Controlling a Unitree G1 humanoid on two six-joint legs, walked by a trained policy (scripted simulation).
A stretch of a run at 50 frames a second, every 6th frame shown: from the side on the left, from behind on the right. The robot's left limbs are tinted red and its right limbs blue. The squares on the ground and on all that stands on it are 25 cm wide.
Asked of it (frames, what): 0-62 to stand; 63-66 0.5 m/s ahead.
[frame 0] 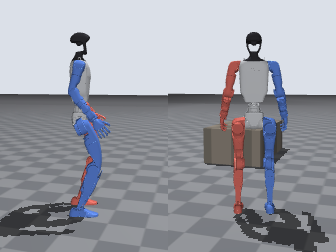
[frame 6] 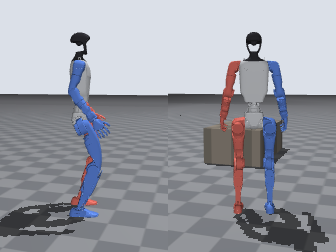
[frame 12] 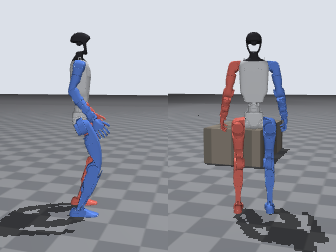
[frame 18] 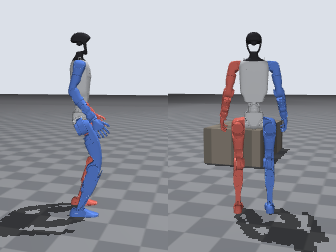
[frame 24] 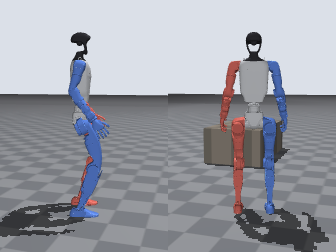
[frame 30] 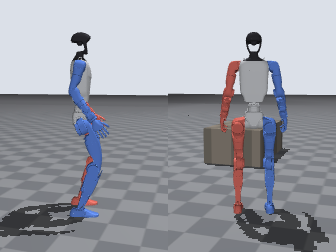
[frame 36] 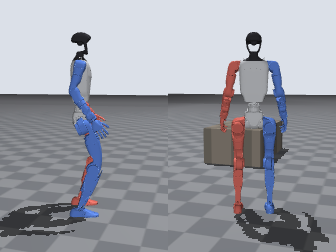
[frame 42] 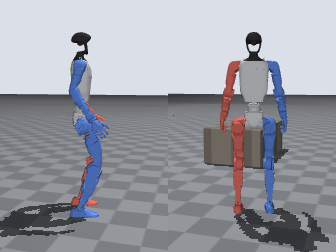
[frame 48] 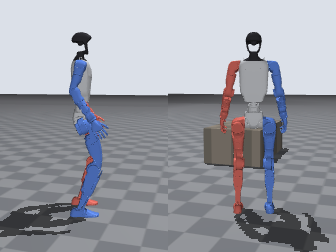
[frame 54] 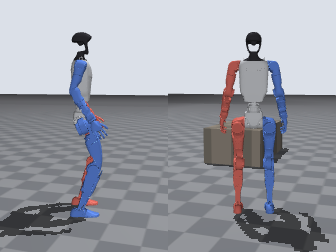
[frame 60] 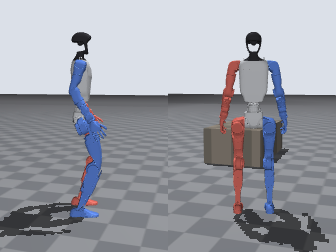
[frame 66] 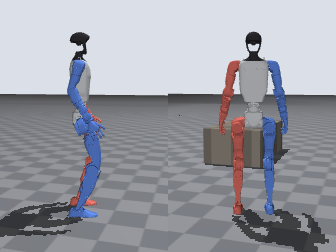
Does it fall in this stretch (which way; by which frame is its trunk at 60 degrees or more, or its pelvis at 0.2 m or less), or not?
no
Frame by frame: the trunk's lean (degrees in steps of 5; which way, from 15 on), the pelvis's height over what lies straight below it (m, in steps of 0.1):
0: 0, 0.8
6: 0, 0.8
12: 0, 0.8
18: 0, 0.8
24: 0, 0.8
30: 0, 0.8
36: 0, 0.8
42: 0, 0.8
48: 0, 0.8
54: 0, 0.8
60: 0, 0.8
66: 0, 0.8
